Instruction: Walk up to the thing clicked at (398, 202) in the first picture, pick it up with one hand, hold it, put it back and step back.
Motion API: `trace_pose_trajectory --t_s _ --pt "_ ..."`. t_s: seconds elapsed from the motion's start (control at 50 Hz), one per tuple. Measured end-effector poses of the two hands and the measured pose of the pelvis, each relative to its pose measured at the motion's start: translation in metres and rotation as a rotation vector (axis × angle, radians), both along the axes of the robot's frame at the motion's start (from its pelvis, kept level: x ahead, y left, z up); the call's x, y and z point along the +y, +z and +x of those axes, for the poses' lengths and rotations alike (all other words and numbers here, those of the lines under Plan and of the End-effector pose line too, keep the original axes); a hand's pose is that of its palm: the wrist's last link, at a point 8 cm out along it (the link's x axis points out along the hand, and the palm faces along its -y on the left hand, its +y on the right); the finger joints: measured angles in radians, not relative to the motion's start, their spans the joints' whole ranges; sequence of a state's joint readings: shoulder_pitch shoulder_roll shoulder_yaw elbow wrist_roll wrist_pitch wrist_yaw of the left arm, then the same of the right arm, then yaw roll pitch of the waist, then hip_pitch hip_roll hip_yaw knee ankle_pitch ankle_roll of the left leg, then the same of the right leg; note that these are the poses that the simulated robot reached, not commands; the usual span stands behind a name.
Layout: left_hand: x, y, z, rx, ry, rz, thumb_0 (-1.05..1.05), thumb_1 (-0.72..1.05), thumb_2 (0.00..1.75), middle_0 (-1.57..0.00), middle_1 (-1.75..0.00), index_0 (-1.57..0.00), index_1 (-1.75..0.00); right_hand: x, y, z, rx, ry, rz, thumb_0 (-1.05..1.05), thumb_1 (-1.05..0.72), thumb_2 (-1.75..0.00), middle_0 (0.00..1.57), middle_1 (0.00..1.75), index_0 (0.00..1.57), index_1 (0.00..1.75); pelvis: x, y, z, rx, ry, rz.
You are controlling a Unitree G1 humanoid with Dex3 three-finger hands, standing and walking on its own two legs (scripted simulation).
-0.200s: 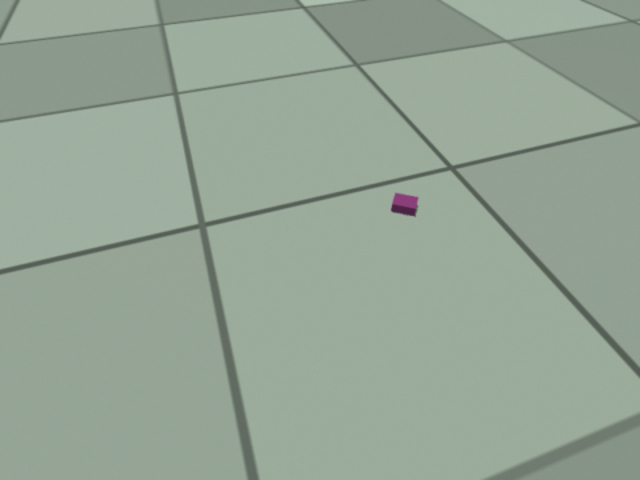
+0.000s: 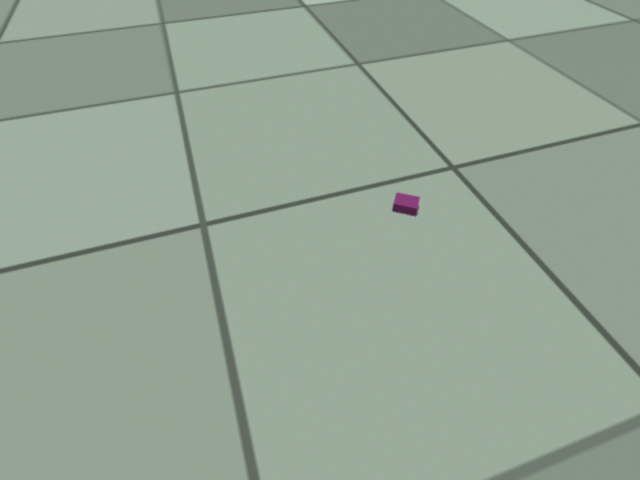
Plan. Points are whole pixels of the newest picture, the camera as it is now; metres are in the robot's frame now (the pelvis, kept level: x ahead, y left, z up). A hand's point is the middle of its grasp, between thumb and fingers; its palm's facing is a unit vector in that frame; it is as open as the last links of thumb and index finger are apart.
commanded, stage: stand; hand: left
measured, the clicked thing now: (405, 203) +1.41 -0.35 -0.76
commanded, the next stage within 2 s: walk up in 0.92 s
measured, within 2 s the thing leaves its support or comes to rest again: neither
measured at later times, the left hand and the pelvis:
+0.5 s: hand out of the picture +0.08 +0.25 -0.16, palm faces -0.03 -0.94 -0.34, open 7.4 cm; pelvis +0.01 +0.00 +0.00, yaw +0 degrees
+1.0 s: hand out of the picture +0.08 +0.26 -0.15, palm faces -0.06 -0.94 -0.33, open 7.4 cm; pelvis +0.01 +0.00 +0.00, yaw -2 degrees
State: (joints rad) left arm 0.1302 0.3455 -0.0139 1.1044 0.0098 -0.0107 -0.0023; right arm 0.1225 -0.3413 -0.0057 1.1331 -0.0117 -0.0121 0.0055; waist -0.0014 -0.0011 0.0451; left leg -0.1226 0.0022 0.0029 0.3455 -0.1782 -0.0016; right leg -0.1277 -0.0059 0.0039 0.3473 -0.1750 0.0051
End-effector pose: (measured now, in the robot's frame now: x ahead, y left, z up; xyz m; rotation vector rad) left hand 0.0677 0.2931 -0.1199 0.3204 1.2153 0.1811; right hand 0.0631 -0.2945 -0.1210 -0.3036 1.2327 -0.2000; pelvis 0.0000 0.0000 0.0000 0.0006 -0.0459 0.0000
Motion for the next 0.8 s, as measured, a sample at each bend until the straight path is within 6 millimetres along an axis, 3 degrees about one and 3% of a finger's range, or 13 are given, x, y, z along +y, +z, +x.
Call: trace_pose_trajectory --t_s 0.8 --pt "0.006 0.001 0.009 -0.004 0.012 0.002 0.01 0.91 0.9 -0.21 -0.3 -0.2 -0.3 0.003 0.004 0.019 -0.021 0.017 -0.01 0.0 -0.9 -0.9 0.21 0.3 0.2 0.3 0.004 0.001 0.009 0.001 0.005 -0.001"
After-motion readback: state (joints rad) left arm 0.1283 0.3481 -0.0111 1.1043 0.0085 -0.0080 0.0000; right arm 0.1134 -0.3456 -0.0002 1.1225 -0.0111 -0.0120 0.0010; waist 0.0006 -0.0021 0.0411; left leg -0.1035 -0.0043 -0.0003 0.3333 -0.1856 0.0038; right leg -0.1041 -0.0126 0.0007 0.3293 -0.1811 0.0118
